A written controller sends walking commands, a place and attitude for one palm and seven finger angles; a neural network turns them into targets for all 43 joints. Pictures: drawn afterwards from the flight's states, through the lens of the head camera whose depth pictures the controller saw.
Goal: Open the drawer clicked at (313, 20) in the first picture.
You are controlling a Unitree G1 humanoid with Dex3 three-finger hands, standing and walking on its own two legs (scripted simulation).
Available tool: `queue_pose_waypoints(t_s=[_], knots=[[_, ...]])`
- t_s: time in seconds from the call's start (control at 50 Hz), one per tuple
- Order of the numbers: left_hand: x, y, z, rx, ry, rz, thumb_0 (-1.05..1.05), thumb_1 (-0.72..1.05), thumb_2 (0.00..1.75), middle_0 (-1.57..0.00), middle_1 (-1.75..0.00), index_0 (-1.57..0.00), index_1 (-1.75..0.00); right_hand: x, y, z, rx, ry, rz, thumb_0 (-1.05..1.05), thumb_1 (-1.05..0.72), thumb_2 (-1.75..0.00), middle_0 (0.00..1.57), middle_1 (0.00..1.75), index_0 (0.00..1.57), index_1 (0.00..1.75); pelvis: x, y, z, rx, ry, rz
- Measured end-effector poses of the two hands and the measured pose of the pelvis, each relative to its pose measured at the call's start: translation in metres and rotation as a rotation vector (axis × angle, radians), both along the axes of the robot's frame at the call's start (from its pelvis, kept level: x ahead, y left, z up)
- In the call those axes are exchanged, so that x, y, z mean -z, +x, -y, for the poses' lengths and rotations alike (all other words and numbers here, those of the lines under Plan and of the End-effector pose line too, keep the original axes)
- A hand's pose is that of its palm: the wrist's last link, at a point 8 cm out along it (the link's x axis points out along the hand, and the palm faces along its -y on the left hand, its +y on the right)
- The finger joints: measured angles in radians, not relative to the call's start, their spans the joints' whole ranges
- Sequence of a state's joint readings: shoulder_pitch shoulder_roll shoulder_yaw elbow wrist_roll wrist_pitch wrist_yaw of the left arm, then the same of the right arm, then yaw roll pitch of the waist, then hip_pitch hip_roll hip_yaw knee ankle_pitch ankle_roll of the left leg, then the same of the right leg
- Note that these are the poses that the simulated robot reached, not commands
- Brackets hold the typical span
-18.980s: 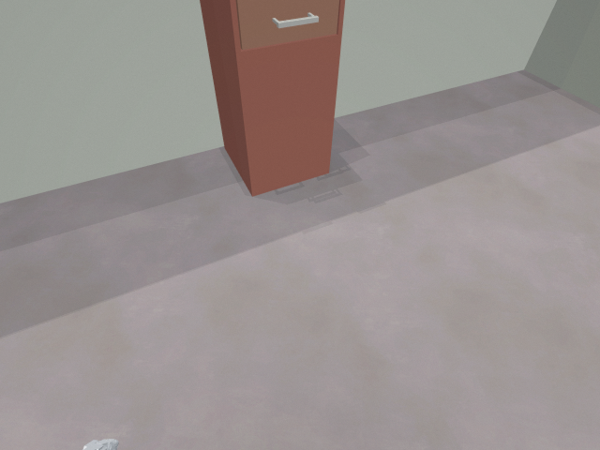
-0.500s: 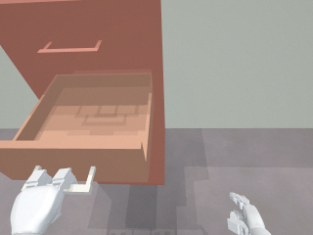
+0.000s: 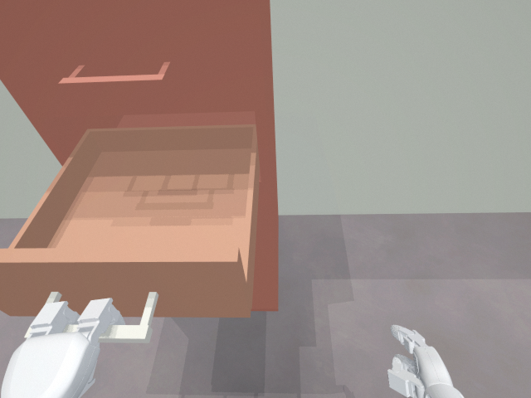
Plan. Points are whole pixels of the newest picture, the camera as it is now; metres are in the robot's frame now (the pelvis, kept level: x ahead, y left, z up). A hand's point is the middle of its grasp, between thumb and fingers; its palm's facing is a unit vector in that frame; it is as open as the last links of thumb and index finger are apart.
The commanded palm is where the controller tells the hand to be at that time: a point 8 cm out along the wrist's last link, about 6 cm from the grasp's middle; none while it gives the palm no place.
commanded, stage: open the thumb to release the handle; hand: left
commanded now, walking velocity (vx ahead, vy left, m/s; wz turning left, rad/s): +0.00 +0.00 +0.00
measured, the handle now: (95, 317) +0.21 +0.25 +0.07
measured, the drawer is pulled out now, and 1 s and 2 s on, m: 0.30 0.30 0.30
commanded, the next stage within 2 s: lift the hand off the handle in 0.60 s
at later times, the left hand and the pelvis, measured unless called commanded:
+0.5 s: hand (80, 366) +0.15 +0.25 +0.04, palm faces +0.01 -0.09 -1.00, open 10.1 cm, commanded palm +0.13 +0.24 +0.10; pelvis +0.00 +0.00 +0.01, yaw +2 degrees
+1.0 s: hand (87, 359) +0.16 +0.25 +0.04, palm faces +0.06 -0.10 -0.99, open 13.7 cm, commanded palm +0.15 +0.24 +0.09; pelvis -0.01 +0.00 +0.01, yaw +3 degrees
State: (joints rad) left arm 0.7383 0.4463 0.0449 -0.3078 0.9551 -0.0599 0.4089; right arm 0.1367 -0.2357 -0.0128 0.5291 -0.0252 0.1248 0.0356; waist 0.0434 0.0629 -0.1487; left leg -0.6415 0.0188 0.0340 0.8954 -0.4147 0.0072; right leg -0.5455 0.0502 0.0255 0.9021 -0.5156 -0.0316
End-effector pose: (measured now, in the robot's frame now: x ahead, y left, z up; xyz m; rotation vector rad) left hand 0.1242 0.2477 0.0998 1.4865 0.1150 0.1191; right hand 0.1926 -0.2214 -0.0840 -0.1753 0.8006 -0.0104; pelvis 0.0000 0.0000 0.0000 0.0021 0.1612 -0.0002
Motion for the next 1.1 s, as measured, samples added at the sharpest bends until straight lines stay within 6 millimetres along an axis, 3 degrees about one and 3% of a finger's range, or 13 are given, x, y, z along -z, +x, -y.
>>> queue_pose_waypoints(t_s=[0.18,0.28,0.58,0.7,1.1], knots=[[0.003,0.006,-0.006,-0.032,0.015,0.031,0.00,0.77,0.83,-0.32,-1.31,-0.40,-1.33,0.006,0.000,-0.005,-0.019,-0.014,-0.014,0.01,-0.91,-0.89,0.20,0.30,0.20,0.30,0.001,-0.001,-0.001,-0.023,-0.005,0.001],[0.004,0.011,-0.008,-0.087,-0.010,0.048,0.00,0.66,0.79,-0.35,-1.32,-0.40,-1.33,0.007,0.001,-0.010,-0.031,-0.013,-0.021,0.01,-0.91,-0.89,0.20,0.30,0.20,0.30,-0.001,-0.002,-0.002,-0.032,-0.005,0.009],[0.002,0.008,-0.008,-0.061,-0.018,0.013,0.00,-0.18,0.44,-0.29,-1.23,-0.34,-1.24,-0.008,0.008,-0.018,-0.065,-0.018,0.031,0.01,-0.90,-0.89,0.20,0.30,0.20,0.30,-0.006,-0.006,-0.003,-0.038,-0.009,0.036],[0.004,0.009,-0.006,-0.074,-0.022,0.032,0.00,-0.39,0.35,-0.28,-1.21,-0.33,-1.21,-0.004,0.005,-0.021,-0.074,-0.017,0.016,0.01,-0.91,-0.89,0.20,0.30,0.20,0.30,-0.005,-0.008,-0.005,-0.043,-0.011,0.035],[0.003,0.018,-0.005,-0.079,-0.018,0.032,0.00,-0.49,0.30,-0.31,-1.20,-0.33,-1.27,-0.002,-0.002,-0.028,-0.084,-0.018,-0.006,0.01,-0.90,-0.89,0.20,0.30,0.20,0.30,-0.009,-0.014,-0.002,-0.055,-0.012,0.058]])
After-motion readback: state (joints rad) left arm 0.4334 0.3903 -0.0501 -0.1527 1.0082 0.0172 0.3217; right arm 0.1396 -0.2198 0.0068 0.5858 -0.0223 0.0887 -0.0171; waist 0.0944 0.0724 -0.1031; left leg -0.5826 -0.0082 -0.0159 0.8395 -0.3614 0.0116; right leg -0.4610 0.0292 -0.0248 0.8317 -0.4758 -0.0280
